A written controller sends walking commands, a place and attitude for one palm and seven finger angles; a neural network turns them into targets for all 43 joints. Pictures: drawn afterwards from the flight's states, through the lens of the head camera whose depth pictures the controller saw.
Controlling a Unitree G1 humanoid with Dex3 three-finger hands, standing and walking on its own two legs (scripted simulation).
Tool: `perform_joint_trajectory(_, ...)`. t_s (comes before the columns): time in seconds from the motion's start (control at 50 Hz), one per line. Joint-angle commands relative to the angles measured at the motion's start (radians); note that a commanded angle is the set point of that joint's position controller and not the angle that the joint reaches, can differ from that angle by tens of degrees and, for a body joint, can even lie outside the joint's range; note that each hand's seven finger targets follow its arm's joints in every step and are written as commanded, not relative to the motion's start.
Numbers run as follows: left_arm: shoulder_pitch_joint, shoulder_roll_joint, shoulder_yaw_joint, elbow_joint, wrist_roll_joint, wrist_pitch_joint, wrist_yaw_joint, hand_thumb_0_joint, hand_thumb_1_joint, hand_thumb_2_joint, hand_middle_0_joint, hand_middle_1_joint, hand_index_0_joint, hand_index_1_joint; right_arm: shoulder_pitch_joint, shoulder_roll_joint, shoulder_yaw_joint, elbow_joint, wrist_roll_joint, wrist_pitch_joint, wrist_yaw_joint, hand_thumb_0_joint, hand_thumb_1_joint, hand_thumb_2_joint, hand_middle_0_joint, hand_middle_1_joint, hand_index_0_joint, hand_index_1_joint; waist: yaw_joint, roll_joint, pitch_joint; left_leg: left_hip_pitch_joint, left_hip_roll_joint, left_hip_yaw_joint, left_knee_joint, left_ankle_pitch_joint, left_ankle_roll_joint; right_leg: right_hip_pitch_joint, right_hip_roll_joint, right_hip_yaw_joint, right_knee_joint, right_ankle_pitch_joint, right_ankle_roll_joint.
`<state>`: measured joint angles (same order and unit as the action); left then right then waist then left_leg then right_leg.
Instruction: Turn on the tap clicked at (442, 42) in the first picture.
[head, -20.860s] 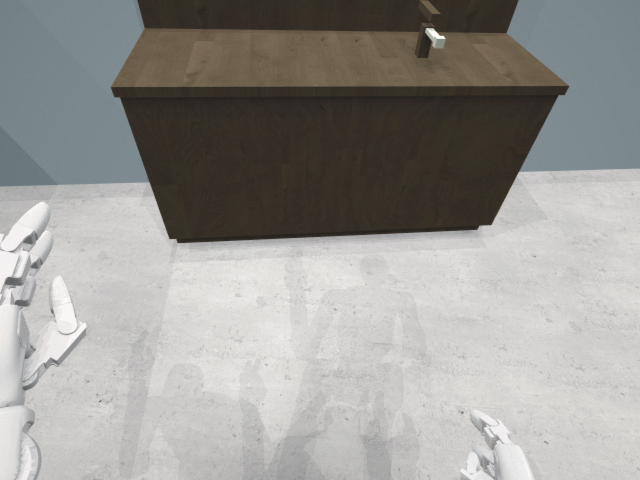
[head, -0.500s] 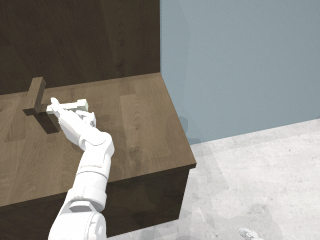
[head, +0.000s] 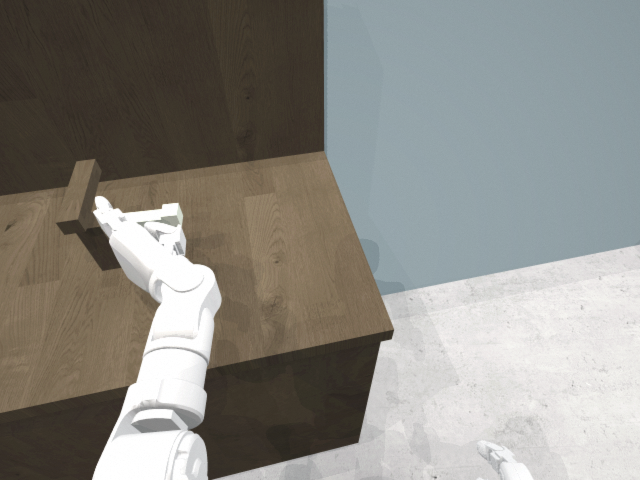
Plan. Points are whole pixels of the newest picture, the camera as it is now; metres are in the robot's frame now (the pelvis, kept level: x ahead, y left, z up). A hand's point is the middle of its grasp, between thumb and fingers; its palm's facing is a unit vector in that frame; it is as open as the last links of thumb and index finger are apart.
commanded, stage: lift the hand up off the lever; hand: left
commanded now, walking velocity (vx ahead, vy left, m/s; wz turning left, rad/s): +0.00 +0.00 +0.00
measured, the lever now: (172, 216) +0.48 +0.26 +0.06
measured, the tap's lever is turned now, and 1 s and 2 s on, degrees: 86 86 86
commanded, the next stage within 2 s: draw the hand back beside the body in 0.44 s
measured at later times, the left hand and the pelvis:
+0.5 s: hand (165, 237) +0.38 +0.22 +0.11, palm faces +0.79 -0.61 -0.08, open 7.8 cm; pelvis +0.00 +0.01 +0.00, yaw +0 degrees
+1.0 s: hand (129, 290) +0.29 +0.23 +0.13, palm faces +0.32 -0.91 -0.25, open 7.7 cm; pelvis -0.01 +0.01 +0.01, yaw -2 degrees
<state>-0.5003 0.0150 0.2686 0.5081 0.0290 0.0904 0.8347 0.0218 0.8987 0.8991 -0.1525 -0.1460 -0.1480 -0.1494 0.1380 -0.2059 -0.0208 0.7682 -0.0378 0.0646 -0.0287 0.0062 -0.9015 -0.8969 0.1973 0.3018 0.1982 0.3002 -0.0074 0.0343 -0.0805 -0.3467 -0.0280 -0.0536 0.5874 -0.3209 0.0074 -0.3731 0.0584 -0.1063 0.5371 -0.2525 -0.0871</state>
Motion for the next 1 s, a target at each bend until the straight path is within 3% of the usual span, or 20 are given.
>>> perform_joint_trajectory(0.0, -0.405, 0.161, -0.027, -0.259, 0.053, -0.053, 0.004, 0.0, 0.9, 0.9, -0.15, -0.15, -0.15, -0.15, -0.105, -0.105, -0.036, -0.131, -0.002, -0.042, 0.001, 0.0, -0.9, -0.9, 0.2, 0.3, 0.2, 0.3, 0.006, -0.059, -0.303, 0.018, 0.014, 0.027, -0.045, 0.267, 0.0, 0.251, -0.096, 0.097, -0.065, 0.265, 0.065)
perform_joint_trajectory(0.02, -0.382, 0.195, 0.007, -0.267, 0.052, -0.046, 0.002, 0.0, 0.9, 0.9, -0.15, -0.15, -0.15, -0.15, -0.108, -0.109, -0.04, -0.124, -0.004, -0.037, -0.003, 0.0, -0.9, -0.9, 0.2, 0.3, 0.2, 0.3, 0.019, -0.037, -0.301, 0.024, 0.015, 0.023, -0.055, 0.265, -0.005, 0.253, -0.089, 0.092, -0.07, 0.235, 0.059)
perform_joint_trajectory(0.08, -0.407, 0.108, -0.084, -0.299, 0.046, -0.029, -0.013, 0.0, 0.9, 0.9, -0.15, -0.15, -0.15, -0.15, -0.117, -0.104, -0.036, -0.136, 0.002, -0.042, 0.001, 0.0, -0.9, -0.9, 0.2, 0.3, 0.2, 0.3, 0.002, -0.03, -0.287, 0.052, 0.017, 0.026, -0.058, 0.295, -0.01, 0.237, -0.087, 0.083, -0.068, 0.248, 0.054)
perform_joint_trajectory(0.12, -0.366, 0.125, -0.058, -0.292, 0.036, -0.013, -0.017, 0.0, 0.9, 0.9, -0.15, -0.15, -0.15, -0.15, -0.118, -0.11, -0.04, -0.127, 0.0, -0.041, -0.001, 0.0, -0.9, -0.9, 0.2, 0.3, 0.2, 0.3, 0.015, -0.013, -0.27, 0.067, 0.019, 0.016, -0.067, 0.301, -0.02, 0.228, -0.076, 0.072, -0.075, 0.216, 0.049)
perform_joint_trajectory(0.18, -0.381, 0.081, -0.099, -0.308, 0.023, -0.001, -0.022, 0.0, 0.9, 0.9, -0.15, -0.15, -0.15, -0.15, -0.121, -0.108, -0.037, -0.133, 0.005, -0.049, 0.002, 0.0, -0.9, -0.9, 0.2, 0.3, 0.2, 0.3, 0.005, -0.064, -0.269, 0.083, 0.021, 0.016, -0.069, 0.321, -0.023, 0.227, -0.078, 0.067, -0.076, 0.234, 0.052)
perform_joint_trajectory(0.3, -0.295, 0.102, -0.06, -0.353, 0.019, 0.041, -0.014, 0.0, 0.9, 0.9, -0.15, -0.15, -0.15, -0.15, -0.125, -0.102, -0.037, -0.139, 0.005, -0.035, 0.005, 0.0, -0.9, -0.9, 0.2, 0.3, 0.2, 0.3, 0.031, -0.089, -0.304, 0.089, 0.02, 0.027, -0.065, 0.421, -0.036, 0.295, -0.089, 0.068, -0.057, 0.39, 0.057)
perform_joint_trajectory(0.32, -0.273, 0.145, -0.025, -0.355, 0.021, 0.047, -0.016, 0.0, 0.9, 0.9, -0.15, -0.15, -0.15, -0.15, -0.131, -0.106, -0.039, -0.133, 0.004, -0.027, 0.003, 0.0, -0.9, -0.9, 0.2, 0.3, 0.2, 0.3, 0.043, -0.064, -0.293, 0.087, 0.02, 0.024, -0.072, 0.417, -0.039, 0.298, -0.085, 0.07, -0.062, 0.369, 0.052)
perform_joint_trajectory(0.4, -0.338, 0.074, -0.108, -0.398, 0.038, 0.054, -0.014, 0.0, 0.9, 0.9, -0.15, -0.15, -0.15, -0.15, -0.149, -0.095, -0.032, -0.134, 0.004, -0.034, 0.01, 0.0, -0.9, -0.9, 0.2, 0.3, 0.2, 0.3, 0.024, -0.039, -0.265, 0.106, 0.027, 0.024, -0.067, 0.408, -0.043, 0.246, -0.08, 0.063, -0.064, 0.312, 0.048)
perform_joint_trajectory(0.42, -0.349, 0.119, -0.069, -0.394, 0.038, 0.053, -0.013, 0.0, 0.9, 0.9, -0.15, -0.15, -0.15, -0.15, -0.151, -0.099, -0.034, -0.122, 0.003, -0.033, 0.007, 0.0, -0.9, -0.9, 0.2, 0.3, 0.2, 0.3, 0.028, -0.021, -0.247, 0.106, 0.027, 0.016, -0.075, 0.379, -0.045, 0.232, -0.074, 0.064, -0.076, 0.256, 0.044)
perform_joint_trajectory(0.52, -0.411, 0.113, -0.087, -0.38, 0.042, 0.031, -0.011, 0.0, 0.9, 0.9, -0.15, -0.15, -0.15, -0.15, -0.169, -0.097, -0.031, -0.112, 0.001, -0.049, -0.002, 0.0, -0.9, -0.9, 0.2, 0.3, 0.2, 0.3, 0.017, -0.014, -0.239, 0.09, 0.022, 0.009, -0.079, 0.26, -0.037, 0.2, -0.073, 0.072, -0.097, 0.119, 0.048)
perform_joint_trajectory(0.54, -0.344, 0.077, -0.281, -0.423, 0.091, 0.024, -0.163, 0.0, 0.9, 0.9, -0.151, -0.153, -0.151, -0.153, -0.126, -0.125, -0.027, -0.128, 0.009, -0.028, -0.016, 0.0, -0.9, -0.9, 0.2, 0.3, 0.2, 0.3, -0.04, -0.054, -0.258, 0.145, 0.019, 0.022, -0.079, 0.288, -0.008, 0.204, -0.076, 0.101, -0.062, 0.217, 0.044)
perform_joint_trajectory(0.56, -0.356, 0.151, -0.208, -0.456, 0.064, 0.013, -0.227, 0.0, 0.9, 0.9, -0.152, -0.156, -0.152, -0.156, -0.116, -0.121, -0.03, -0.152, 0.024, -0.022, -0.03, 0.0, -0.9, -0.9, 0.2, 0.3, 0.2, 0.3, -0.023, -0.034, -0.286, 0.163, 0.02, 0.023, -0.083, 0.327, -0.002, 0.235, -0.075, 0.102, -0.066, 0.275, 0.036)
perform_joint_trajectory(0.62, -0.213, 0.208, -0.174, -0.484, 0.012, 0.005, -0.362, 0.0, 0.9, 0.9, -0.155, -0.165, -0.155, -0.165, -0.107, -0.115, -0.019, -0.177, 0.038, -0.004, -0.055, 0.0, -0.9, -0.9, 0.2, 0.3, 0.2, 0.3, 0.011, -0.001, -0.29, 0.187, 0.018, 0.017, -0.104, 0.361, -0.003, 0.292, -0.065, 0.105, -0.071, 0.331, 0.038)
perform_joint_trajectory(0.68, -0.029, 0.276, -0.102, -0.484, -0.096, -0.005, -0.528, 0.0, 0.9, 0.9, -0.158, -0.174, -0.158, -0.174, -0.11, -0.115, -0.001, -0.227, 0.066, 0.01, -0.07, 0.0, -0.9, -0.9, 0.2, 0.3, 0.2, 0.3, 0.043, -0.109, -0.231, 0.15, 0.019, 0.027, -0.141, 0.336, 0.015, 0.366, -0.063, 0.118, -0.092, 0.393, 0.046)
perform_joint_trajectory(0.72, 0.085, 0.329, -0.001, -0.515, -0.159, 0.017, -0.551, 0.0, 0.9, 0.9, -0.16, -0.18, -0.16, -0.18, -0.15, -0.106, 0.01, -0.253, 0.082, 0.016, -0.076, 0.0, -0.9, -0.9, 0.2, 0.3, 0.2, 0.3, 0.095, -0.059, -0.189, 0.127, 0.016, 0.034, -0.171, 0.299, 0.011, 0.399, -0.063, 0.121, -0.12, 0.348, 0.046)
perform_joint_trajectory(0.74, 0.224, 0.508, 0.027, -0.459, -0.101, -0.03, -0.591, 0.0, 0.9, 0.9, -0.161, -0.183, -0.161, -0.183, -0.088, -0.109, 0.01, -0.242, 0.062, 0.004, -0.044, 0.0, -0.9, -0.9, 0.2, 0.3, 0.2, 0.3, 0.055, -0.075, -0.132, 0.139, 0.034, 0.03, -0.201, 0.266, 0.021, 0.414, -0.092, 0.137, -0.13, 0.349, 0.063)
perform_joint_trajectory(0.78, 0.248, 0.482, 0.015, -0.494, -0.125, -0.081, -0.642, 0.0, 0.9, 0.9, -0.163, -0.189, -0.163, -0.189, -0.113, -0.106, 0.01, -0.271, 0.075, -0.003, -0.03, 0.0, -0.9, -0.9, 0.2, 0.3, 0.2, 0.3, 0.062, -0.128, -0.068, 0.097, 0.034, 0.034, -0.219, 0.235, 0.029, 0.415, -0.089, 0.146, -0.15, 0.307, 0.062)
perform_joint_trajectory(0.84, 0.132, 0.498, -0.018, -0.686, -0.121, -0.152, -0.676, 0.0, 0.9, 0.9, -0.166, -0.198, -0.166, -0.198, -0.138, -0.111, 0.005, -0.296, 0.076, -0.041, -0.022, 0.0, -0.9, -0.9, 0.2, 0.3, 0.2, 0.3, 0.04, 0.037, -0.034, 0.174, 0.031, 0.04, -0.244, 0.179, 0.028, 0.362, -0.084, 0.156, -0.211, 0.177, 0.053)
perform_joint_trajectory(0.92, 0.051, 0.458, -0.103, -0.808, -0.109, -0.212, -0.676, 0.0, 0.9, 0.9, -0.17, -0.21, -0.17, -0.21, -0.134, -0.119, 0.002, -0.283, 0.071, -0.111, -0.017, 0.0, -0.9, -0.9, 0.2, 0.3, 0.2, 0.3, 0.012, 0.157, -0.041, 0.272, 0.029, 0.021, -0.263, 0.142, 0.022, 0.321, -0.072, 0.16, -0.262, 0.089, 0.045)
perform_joint_trajectory(0.98, 0.138, 0.414, -0.141, -0.743, -0.109, -0.231, -0.67, 0.0, 0.9, 0.9, -0.173, -0.219, -0.173, -0.219, -0.123, -0.129, -0.001, -0.263, 0.068, -0.141, -0.022, 0.0, -0.9, -0.9, 0.2, 0.3, 0.2, 0.3, 0.004, 0.005, -0.008, 0.274, 0.029, 0.018, -0.278, 0.09, 0.032, 0.302, -0.069, 0.151, -0.287, 0.025, 0.054)
